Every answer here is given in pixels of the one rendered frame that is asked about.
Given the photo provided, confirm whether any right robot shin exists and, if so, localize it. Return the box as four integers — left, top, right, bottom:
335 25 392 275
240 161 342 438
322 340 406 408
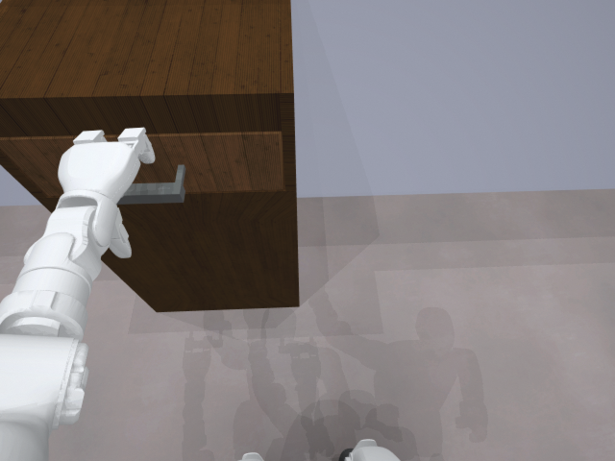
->
352 439 377 453

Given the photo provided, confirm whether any left robot upper arm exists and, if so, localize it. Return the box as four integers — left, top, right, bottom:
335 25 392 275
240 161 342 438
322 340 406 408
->
0 334 89 461

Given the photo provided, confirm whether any cabinet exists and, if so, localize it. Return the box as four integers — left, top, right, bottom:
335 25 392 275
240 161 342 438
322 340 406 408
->
0 0 300 312

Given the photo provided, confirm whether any drawer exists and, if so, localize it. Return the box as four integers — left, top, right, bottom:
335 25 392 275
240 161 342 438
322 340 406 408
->
0 132 283 196

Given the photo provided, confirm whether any robot left hand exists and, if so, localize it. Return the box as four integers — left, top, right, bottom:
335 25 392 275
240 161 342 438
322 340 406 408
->
58 128 155 258

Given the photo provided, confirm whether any robot left forearm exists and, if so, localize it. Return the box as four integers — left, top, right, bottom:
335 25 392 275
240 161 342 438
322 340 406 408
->
0 190 118 343

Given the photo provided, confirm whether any handle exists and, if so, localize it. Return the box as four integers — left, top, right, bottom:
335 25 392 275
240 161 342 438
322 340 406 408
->
117 165 185 205

